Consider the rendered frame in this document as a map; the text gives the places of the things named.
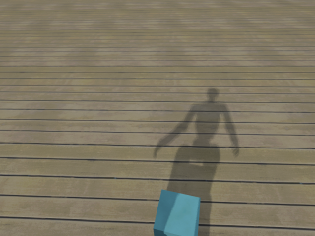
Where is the carton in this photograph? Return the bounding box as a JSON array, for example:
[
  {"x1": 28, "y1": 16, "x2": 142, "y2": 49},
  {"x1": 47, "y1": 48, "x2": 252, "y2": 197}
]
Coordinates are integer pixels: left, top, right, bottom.
[{"x1": 153, "y1": 189, "x2": 201, "y2": 236}]

